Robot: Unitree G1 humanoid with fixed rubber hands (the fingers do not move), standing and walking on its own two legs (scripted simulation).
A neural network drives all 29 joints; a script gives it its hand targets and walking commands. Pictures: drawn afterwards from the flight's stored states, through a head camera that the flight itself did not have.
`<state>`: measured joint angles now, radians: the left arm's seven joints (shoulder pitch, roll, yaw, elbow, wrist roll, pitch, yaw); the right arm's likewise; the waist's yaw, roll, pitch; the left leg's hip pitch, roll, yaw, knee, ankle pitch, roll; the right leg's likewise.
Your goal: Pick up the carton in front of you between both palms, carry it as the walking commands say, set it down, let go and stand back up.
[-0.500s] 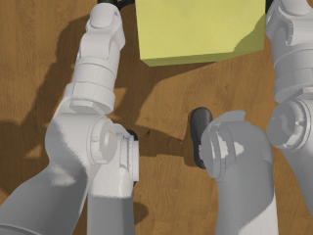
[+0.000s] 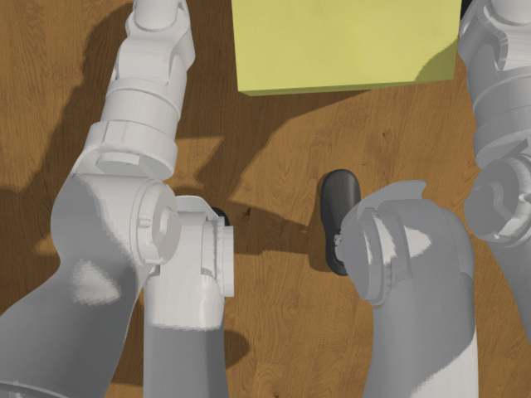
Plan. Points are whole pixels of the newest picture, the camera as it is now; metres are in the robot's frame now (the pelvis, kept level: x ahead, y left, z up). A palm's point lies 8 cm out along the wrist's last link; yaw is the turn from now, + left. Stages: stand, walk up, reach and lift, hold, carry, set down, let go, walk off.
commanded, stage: set down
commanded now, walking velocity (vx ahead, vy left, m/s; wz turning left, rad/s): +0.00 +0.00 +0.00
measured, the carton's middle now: (323, 6) +0.53 -0.11 -0.25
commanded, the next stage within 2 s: let go in 1.22 s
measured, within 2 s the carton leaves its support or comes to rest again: neither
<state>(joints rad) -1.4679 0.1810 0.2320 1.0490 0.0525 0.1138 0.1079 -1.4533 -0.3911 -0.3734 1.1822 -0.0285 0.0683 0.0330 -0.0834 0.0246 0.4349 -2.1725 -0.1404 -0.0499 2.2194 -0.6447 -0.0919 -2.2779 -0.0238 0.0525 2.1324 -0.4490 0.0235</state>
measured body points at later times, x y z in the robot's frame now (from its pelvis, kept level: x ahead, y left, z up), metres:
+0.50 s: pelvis +0.01 +0.00 +0.05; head +0.35 -0.05 +0.34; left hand +0.58 +0.08 -0.08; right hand +0.53 -0.30 -0.08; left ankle +0.10 +0.13 -0.34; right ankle +0.14 -0.13 -0.34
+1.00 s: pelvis +0.03 -0.01 +0.17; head +0.35 -0.06 +0.49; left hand +0.58 +0.09 +0.07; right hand +0.53 -0.31 +0.07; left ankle +0.10 +0.13 -0.34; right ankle +0.14 -0.13 -0.34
